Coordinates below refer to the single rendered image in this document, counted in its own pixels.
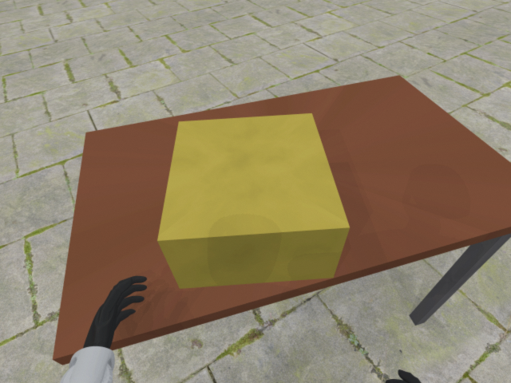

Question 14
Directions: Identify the left robot hand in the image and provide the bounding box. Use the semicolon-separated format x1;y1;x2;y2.
83;276;147;349

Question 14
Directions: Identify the table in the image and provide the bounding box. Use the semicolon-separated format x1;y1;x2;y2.
53;75;511;365

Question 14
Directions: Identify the robot left forearm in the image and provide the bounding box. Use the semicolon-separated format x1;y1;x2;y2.
60;346;115;383

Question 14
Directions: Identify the carton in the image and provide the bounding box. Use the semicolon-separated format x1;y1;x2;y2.
157;113;350;289

